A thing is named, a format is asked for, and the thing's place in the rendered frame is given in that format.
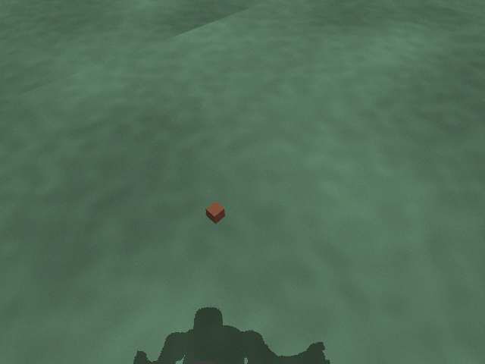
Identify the cube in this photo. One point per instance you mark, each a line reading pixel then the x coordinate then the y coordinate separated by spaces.
pixel 215 212

